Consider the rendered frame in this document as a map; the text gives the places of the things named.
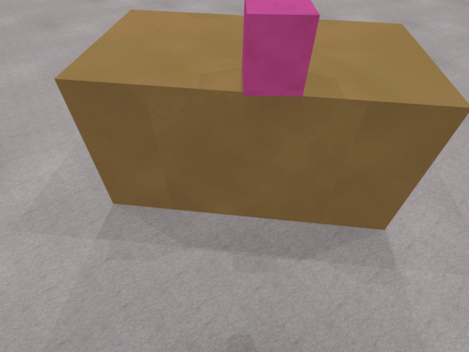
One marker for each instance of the pedestal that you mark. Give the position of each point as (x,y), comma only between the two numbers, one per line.
(158,100)

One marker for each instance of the carton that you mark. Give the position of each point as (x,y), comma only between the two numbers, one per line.
(278,39)

